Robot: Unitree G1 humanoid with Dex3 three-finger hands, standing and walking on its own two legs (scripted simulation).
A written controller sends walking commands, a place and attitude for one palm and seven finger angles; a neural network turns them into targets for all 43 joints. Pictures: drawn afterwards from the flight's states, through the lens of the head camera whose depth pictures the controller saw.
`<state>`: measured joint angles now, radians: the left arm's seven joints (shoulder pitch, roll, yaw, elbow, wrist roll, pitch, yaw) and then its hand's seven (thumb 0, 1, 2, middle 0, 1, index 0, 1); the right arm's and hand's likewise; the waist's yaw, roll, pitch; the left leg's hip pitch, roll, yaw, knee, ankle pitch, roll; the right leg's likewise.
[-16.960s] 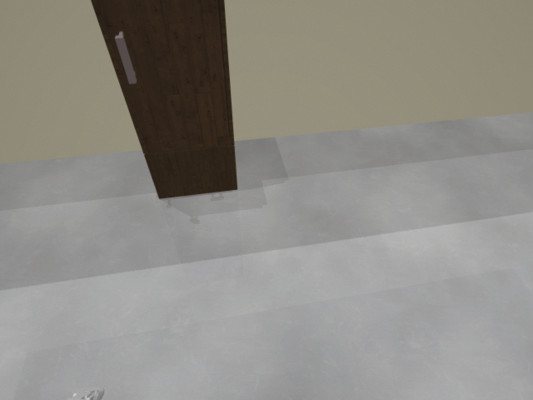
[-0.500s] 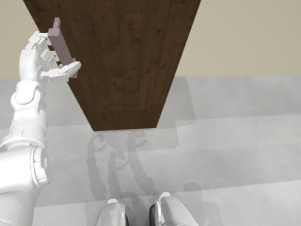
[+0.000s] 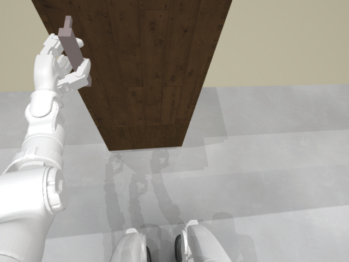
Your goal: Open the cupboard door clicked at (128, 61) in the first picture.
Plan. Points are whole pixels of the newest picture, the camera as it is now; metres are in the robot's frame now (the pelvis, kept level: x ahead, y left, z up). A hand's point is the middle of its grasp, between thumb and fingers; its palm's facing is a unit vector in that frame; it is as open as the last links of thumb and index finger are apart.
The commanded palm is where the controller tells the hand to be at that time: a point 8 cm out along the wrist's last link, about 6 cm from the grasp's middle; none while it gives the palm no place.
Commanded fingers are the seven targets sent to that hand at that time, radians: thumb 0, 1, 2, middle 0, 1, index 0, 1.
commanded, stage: pull the door open along its arc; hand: left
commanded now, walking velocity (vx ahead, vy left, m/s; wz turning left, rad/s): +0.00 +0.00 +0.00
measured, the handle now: (78, 54) +0.58 +0.18 +0.06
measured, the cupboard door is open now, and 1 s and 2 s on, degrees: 0 46 46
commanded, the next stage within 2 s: open thumb and fingers to let go in 0.76 s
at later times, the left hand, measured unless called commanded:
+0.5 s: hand (115, 128) +0.38 +0.09 +0.07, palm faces +0.34 -0.94 +0.10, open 6.7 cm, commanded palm +0.31 +0.13 +0.07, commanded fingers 0.00 0.90 0.90 -0.40 -1.35 -0.40 -1.35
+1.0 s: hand (155, 162) +0.31 +0.02 +0.07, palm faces +0.42 -0.91 -0.04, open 7.1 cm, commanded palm +0.26 +0.06 +0.07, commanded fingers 0.00 0.34 0.66 -0.36 -1.29 -0.36 -1.29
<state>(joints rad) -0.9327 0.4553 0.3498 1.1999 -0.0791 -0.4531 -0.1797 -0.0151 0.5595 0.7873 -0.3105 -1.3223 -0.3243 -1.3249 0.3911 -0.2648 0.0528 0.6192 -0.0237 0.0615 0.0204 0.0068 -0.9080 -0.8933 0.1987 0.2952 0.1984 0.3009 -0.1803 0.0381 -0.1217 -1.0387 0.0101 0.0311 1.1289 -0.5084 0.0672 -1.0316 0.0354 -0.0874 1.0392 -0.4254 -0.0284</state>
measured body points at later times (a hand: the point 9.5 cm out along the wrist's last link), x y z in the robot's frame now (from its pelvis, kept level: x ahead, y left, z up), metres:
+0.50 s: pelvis +0.03 -0.01 +0.02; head +0.10 -0.01 +0.47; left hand +0.35 +0.14 +0.07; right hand +0.17 -0.24 -0.09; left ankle +0.01 +0.07 -0.65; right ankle +0.03 -0.11 -0.65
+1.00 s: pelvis +0.02 -0.08 +0.02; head +0.07 -0.09 +0.47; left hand +0.28 +0.07 +0.08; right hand +0.23 -0.27 -0.08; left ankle +0.01 +0.07 -0.65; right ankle +0.03 -0.11 -0.65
